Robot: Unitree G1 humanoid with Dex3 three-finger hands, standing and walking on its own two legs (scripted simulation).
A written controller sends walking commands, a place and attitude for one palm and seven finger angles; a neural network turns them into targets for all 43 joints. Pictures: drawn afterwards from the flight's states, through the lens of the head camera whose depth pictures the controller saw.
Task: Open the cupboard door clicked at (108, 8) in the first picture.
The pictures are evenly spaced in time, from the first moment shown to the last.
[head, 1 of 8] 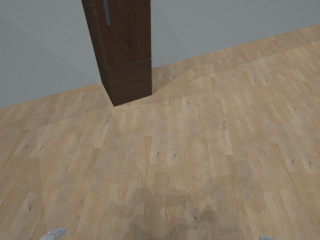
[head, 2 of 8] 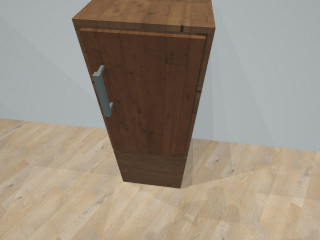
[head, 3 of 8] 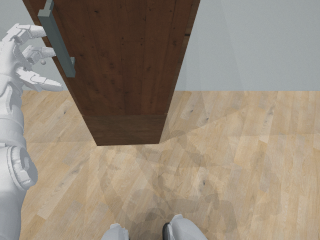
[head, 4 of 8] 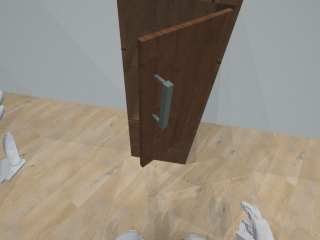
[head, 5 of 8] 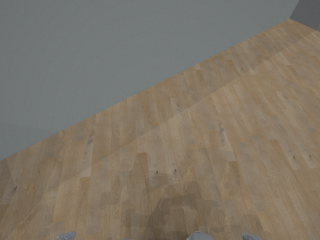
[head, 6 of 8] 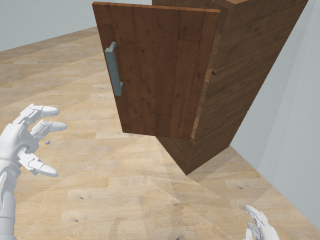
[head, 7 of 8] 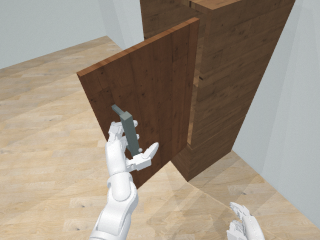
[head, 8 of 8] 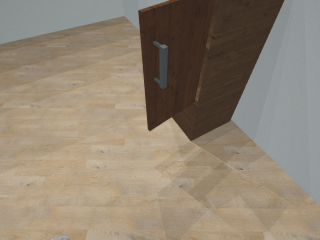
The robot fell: no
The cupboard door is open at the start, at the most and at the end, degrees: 0 100 100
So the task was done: yes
